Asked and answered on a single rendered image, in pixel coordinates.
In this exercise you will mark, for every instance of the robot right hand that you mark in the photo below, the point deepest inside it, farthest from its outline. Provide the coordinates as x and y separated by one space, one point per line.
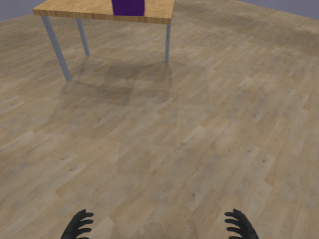
245 228

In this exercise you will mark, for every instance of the carton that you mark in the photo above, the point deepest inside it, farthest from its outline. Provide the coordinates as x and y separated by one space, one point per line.
129 7

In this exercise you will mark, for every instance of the robot left hand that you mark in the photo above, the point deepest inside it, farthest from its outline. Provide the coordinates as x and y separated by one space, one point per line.
72 231

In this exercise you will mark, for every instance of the table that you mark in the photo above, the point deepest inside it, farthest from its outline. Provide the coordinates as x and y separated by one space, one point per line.
156 12

